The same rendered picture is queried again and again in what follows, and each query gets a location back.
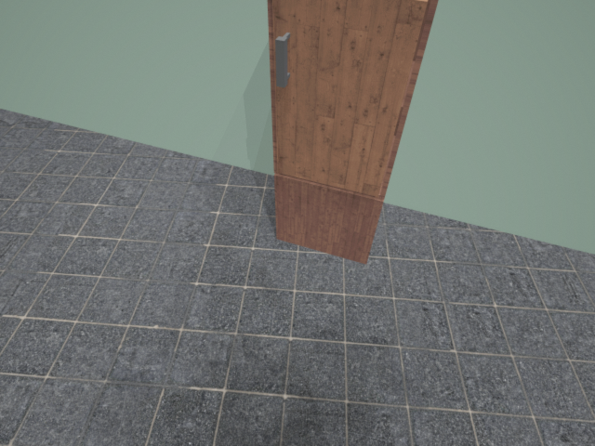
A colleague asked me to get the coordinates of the cupboard door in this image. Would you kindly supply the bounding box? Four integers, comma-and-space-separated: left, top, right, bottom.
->
272, 0, 428, 197

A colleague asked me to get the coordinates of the handle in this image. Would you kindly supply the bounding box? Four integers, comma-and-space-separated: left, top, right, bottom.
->
275, 33, 290, 87

